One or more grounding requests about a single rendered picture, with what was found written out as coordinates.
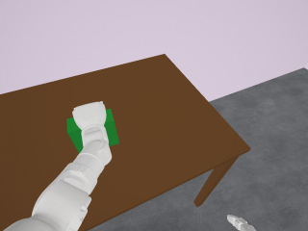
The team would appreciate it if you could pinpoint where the sponge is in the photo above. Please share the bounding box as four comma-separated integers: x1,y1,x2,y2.
66,109,119,153

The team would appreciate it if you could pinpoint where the right robot hand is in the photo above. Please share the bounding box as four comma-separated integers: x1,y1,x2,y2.
227,215,256,231

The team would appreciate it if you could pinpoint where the left robot hand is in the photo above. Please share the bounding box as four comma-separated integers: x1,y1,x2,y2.
72,101,107,130

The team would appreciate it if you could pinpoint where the table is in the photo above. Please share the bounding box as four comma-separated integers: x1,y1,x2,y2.
0,54,251,231

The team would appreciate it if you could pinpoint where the robot left upper arm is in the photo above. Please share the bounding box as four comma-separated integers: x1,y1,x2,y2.
3,179,91,231

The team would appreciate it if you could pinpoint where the robot left forearm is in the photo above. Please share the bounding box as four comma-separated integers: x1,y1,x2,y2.
32,123,113,215

